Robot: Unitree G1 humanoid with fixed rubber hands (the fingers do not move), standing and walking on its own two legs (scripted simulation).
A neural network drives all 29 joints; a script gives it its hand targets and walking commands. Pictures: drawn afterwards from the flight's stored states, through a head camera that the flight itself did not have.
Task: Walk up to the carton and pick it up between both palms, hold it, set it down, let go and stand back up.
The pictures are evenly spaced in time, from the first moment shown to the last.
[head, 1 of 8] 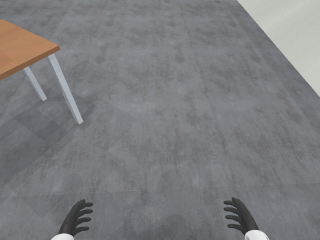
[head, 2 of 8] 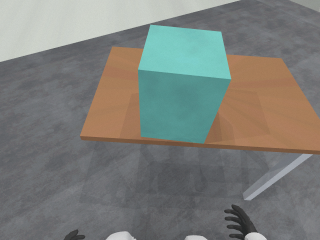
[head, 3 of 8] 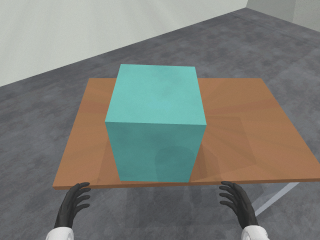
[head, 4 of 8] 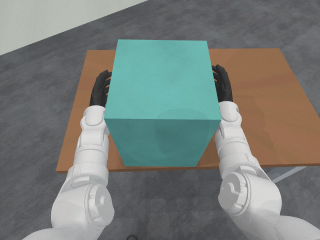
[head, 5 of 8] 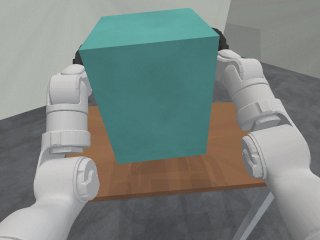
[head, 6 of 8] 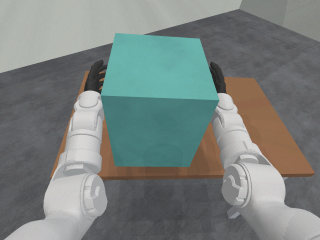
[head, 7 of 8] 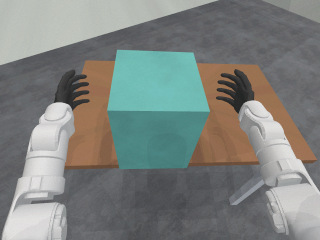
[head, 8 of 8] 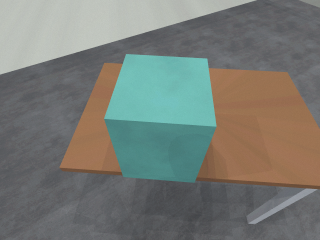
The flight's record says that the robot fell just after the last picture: no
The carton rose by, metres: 0.25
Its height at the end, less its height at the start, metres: +0.00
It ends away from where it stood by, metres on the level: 0.02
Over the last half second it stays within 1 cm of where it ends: yes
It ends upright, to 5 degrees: yes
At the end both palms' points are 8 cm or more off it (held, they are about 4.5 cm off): yes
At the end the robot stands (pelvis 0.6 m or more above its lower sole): yes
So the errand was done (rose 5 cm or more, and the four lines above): yes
